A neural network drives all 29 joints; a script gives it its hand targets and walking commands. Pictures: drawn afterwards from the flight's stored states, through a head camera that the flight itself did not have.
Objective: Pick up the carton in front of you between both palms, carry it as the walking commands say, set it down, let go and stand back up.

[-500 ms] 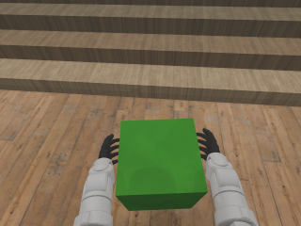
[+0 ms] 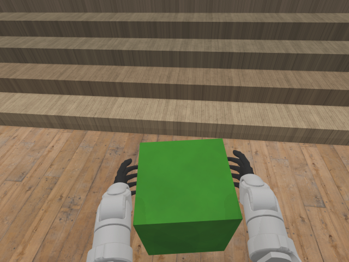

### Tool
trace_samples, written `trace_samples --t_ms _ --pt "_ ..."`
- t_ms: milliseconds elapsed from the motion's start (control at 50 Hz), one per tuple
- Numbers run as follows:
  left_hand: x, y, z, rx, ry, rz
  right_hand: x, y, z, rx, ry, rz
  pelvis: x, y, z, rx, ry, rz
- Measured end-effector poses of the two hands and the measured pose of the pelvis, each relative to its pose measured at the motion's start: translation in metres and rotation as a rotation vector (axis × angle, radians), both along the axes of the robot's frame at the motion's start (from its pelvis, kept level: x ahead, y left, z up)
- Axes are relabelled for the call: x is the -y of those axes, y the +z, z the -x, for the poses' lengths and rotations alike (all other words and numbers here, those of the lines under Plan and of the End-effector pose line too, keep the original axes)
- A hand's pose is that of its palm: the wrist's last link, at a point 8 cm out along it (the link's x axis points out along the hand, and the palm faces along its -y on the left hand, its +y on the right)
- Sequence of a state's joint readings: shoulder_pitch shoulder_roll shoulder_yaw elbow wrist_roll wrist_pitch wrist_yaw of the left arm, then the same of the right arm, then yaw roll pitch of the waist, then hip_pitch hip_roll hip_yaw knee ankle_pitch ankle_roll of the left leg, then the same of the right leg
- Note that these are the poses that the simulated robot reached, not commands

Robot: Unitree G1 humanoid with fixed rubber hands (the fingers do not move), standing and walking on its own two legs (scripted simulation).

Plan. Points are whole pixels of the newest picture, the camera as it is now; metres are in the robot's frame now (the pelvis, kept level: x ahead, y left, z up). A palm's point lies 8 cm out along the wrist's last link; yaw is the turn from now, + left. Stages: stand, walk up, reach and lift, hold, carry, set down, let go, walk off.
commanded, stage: reach and lift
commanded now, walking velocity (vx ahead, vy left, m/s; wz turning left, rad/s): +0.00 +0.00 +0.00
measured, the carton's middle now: (183, 199) +0.30 +0.00 -0.05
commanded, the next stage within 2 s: hold in 0.72 s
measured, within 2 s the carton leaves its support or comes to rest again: neither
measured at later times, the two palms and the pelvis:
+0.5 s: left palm (122, 184) +0.31 +0.15 +0.03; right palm (246, 174) +0.31 -0.15 +0.04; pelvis +0.02 +0.00 +0.01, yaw +0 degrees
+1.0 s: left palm (120, 181) +0.30 +0.15 +0.06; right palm (249, 172) +0.30 -0.15 +0.07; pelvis +0.01 +0.00 +0.01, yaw +0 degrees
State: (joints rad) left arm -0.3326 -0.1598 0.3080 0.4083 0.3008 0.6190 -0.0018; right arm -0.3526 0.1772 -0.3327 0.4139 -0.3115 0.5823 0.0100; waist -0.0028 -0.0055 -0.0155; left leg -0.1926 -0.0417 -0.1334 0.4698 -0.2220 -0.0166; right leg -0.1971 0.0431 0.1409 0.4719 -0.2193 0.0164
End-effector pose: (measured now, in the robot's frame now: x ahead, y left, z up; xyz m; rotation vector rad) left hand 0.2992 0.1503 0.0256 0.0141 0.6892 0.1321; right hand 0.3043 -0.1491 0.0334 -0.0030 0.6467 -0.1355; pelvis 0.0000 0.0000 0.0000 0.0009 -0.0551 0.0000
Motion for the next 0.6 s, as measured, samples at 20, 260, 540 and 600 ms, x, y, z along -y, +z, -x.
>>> trace_samples --t_ms 20,260,540,600 --pt "0.000 0.001 -0.001 0.002 -0.001 -0.001 0.000 0.001 0.000 0.002 -0.001 0.000 0.000 0.000 0.000 0.001 0.000 0.000" --pt "0.002 0.006 -0.007 -0.004 -0.012 -0.015 0.002 0.006 -0.006 -0.004 0.005 0.013 -0.001 0.004 -0.012 0.009 -0.003 -0.001" --pt "0.002 0.010 -0.008 -0.010 -0.017 -0.029 0.002 0.011 -0.009 -0.010 0.025 0.032 0.001 0.008 -0.025 0.020 0.000 0.000" --pt "0.002 0.012 -0.007 -0.007 -0.019 -0.030 0.002 0.012 -0.008 -0.007 0.024 0.032 0.001 0.008 -0.025 0.024 0.000 0.000"
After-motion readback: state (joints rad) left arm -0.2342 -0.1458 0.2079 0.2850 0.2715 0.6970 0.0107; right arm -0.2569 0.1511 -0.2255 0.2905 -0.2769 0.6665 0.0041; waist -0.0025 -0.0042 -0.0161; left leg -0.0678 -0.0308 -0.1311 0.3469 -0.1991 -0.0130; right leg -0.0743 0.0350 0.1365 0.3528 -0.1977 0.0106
